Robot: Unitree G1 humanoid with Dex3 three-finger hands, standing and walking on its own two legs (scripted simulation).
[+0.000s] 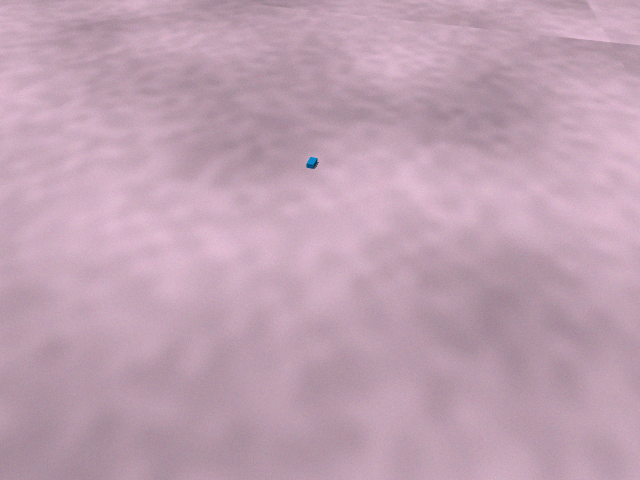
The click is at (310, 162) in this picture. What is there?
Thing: small brick
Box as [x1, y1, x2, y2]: [307, 157, 316, 168]
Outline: 310,157 307,162 307,167 313,168 316,163 316,158
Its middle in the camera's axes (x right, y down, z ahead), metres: -0.04 -0.39 +2.04
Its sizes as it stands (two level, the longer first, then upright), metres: 0.062 0.038 0.025
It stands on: the floor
